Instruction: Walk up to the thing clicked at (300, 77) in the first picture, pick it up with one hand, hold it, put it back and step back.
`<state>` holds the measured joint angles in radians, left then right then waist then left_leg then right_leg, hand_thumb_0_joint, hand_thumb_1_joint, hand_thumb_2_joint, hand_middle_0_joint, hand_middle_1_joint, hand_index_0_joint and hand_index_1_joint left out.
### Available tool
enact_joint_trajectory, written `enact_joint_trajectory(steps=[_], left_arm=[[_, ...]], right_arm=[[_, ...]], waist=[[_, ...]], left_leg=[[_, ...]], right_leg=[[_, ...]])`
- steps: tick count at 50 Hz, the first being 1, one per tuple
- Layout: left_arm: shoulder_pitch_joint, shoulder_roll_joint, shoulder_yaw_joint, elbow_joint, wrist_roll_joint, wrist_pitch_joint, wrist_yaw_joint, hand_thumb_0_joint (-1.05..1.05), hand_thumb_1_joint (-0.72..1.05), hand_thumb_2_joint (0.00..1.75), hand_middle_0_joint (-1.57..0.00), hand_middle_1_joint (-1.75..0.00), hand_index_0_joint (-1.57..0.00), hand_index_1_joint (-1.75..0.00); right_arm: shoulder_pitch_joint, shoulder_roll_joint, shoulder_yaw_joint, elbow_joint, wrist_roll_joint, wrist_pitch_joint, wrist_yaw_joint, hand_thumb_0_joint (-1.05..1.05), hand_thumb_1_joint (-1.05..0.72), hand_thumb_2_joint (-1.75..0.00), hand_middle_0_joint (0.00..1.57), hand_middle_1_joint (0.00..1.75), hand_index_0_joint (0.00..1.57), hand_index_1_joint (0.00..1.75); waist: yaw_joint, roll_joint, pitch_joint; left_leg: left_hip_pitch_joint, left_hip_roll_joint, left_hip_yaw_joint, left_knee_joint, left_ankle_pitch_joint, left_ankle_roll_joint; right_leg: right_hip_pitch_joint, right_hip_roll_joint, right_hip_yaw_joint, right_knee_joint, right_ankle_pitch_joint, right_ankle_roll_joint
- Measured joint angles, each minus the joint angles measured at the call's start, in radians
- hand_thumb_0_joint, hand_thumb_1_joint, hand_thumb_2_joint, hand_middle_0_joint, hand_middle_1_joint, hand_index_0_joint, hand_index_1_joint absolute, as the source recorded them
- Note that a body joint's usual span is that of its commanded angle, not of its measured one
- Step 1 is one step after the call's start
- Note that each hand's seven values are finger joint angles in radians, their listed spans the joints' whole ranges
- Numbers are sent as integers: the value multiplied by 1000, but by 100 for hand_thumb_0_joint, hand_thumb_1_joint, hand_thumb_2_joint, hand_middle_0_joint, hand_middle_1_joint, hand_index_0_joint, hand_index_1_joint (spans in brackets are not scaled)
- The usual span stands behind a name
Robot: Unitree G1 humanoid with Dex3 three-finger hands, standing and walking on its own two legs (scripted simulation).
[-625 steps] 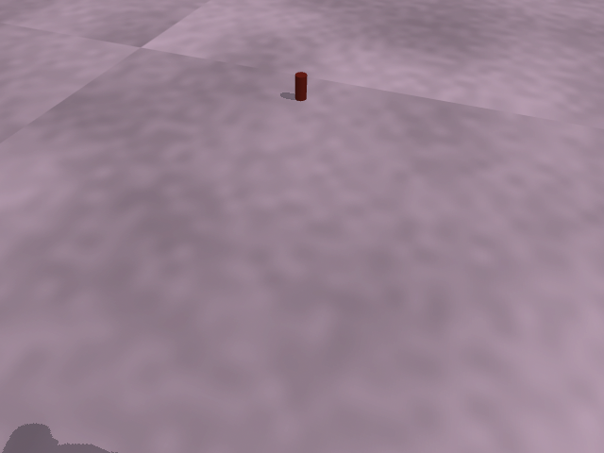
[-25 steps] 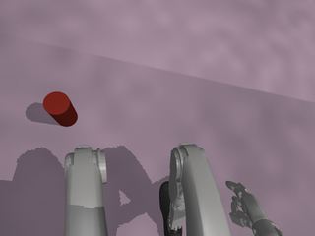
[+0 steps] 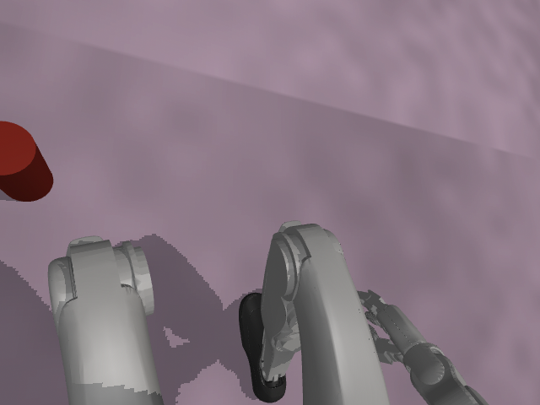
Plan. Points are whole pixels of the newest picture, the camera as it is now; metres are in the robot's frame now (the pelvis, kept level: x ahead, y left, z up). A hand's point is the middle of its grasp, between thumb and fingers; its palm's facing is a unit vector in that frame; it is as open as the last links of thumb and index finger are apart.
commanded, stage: close in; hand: left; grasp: from the side
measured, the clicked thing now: (16, 166) +0.45 +0.30 -0.23
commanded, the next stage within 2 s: rest palm in 0.74 s
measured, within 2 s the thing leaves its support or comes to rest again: neither
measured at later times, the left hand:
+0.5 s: hand out of the picture +0.39 +0.33 -0.19, palm faces +0.30 -0.95 +0.03, open 17.6 cm
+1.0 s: hand (10, 189) +0.41 +0.29 -0.21, palm faces +0.32 -0.95 +0.02, open 16.8 cm
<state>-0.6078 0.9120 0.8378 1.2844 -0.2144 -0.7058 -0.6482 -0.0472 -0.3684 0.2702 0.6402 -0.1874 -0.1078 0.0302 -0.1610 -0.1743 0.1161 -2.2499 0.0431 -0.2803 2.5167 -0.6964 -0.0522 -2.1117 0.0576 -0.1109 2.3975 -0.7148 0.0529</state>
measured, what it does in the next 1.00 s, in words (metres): stands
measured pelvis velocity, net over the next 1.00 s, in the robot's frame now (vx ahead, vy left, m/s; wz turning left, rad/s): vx -0.01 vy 0.02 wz -0.09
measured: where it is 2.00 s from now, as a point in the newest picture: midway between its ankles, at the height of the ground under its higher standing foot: (193, 384)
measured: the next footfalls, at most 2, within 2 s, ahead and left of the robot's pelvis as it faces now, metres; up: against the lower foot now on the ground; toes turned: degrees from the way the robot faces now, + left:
none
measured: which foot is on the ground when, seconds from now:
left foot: down 0.00-1.00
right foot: down 0.00-1.00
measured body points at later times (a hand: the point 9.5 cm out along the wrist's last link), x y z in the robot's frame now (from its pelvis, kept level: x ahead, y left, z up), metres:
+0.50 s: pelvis -0.01 +0.01 -0.03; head +0.21 +0.18 +0.32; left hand +0.37 +0.37 -0.19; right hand +0.17 -0.24 -0.07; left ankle +0.08 +0.14 -0.28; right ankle +0.11 -0.13 -0.28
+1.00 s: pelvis -0.01 +0.02 -0.04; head +0.21 +0.20 +0.31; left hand +0.38 +0.34 -0.20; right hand +0.15 -0.23 -0.07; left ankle +0.08 +0.14 -0.28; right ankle +0.11 -0.13 -0.28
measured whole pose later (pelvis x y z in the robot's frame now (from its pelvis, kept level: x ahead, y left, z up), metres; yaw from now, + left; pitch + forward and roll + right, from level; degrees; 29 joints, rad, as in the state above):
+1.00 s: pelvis -0.01 +0.02 -0.04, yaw -5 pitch +11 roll -17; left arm -0.58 0.81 0.56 1.44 -0.14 -1.11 -0.11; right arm -0.17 -0.37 0.50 0.56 -0.36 0.02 0.14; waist -0.22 -0.28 0.29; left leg -2.23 0.03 -0.42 2.69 -0.70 -0.03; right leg -2.04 0.11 -0.20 2.46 -0.67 0.06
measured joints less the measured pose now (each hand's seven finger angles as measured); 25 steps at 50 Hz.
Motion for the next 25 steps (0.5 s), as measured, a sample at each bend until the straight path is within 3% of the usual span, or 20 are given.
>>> enact_joint_trajectory(steps=[9,16,25], left_arm=[[24,-34,-76,72,5,-126,80,-2,-60,5,-7,-10,-6,-12],[35,-63,-99,108,7,-225,179,-2,-60,3,-8,-10,-7,-11],[40,-94,-169,115,22,-298,317,-2,-60,3,-7,-9,-6,-9]], right_arm=[[-58,-1,75,-13,-57,41,20,0,-92,-90,20,30,21,30],[-90,-7,133,-31,-95,55,43,0,-93,-90,21,30,21,30],[-102,-9,158,-43,-133,79,73,0,-94,-90,21,30,21,30]], waist=[[-33,-35,60],[-47,-60,101],[-46,-73,127]], left_leg=[[-6,-5,-45,78,-2,1],[5,-6,-79,121,-7,1],[13,-11,-100,146,-5,7]], right_leg=[[3,21,-24,47,14,3],[19,36,-44,66,25,10],[39,41,-59,72,32,7]])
